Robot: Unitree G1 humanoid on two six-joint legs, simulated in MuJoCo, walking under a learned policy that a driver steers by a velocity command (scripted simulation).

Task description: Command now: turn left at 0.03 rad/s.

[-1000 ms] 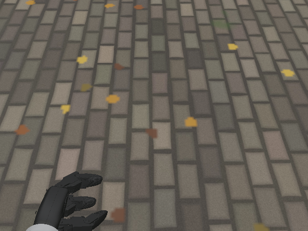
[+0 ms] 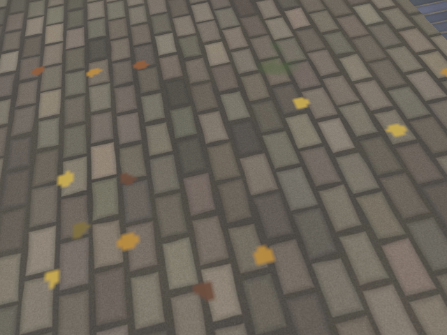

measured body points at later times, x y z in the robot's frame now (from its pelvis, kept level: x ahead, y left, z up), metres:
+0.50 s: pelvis +0.00 +0.06 +0.00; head +0.04 +0.11 +0.44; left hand +0.07 +0.39 -0.11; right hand +0.22 -0.18 -0.09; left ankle -0.03 +0.13 -0.74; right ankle +0.02 -0.10 -0.66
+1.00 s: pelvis +0.05 +0.04 -0.01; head +0.09 +0.03 +0.43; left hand +0.08 +0.36 -0.10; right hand +0.29 -0.17 -0.12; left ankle -0.03 +0.13 -0.74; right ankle +0.06 -0.06 -0.74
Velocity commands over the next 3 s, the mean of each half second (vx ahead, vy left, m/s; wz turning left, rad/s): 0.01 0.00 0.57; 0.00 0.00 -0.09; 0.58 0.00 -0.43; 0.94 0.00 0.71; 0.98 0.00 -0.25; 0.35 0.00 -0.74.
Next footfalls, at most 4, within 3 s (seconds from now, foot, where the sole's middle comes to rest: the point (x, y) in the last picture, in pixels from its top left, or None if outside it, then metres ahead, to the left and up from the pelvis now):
0.36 left None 0.01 0.15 -0.78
1.00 right None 0.10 -0.05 -0.78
1.50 left None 0.43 0.17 -0.78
1.96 right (217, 206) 0.91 0.11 -0.78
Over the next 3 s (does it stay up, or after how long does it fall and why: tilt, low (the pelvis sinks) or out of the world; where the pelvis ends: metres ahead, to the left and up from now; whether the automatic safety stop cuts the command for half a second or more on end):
stays up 1.41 0.47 -0.01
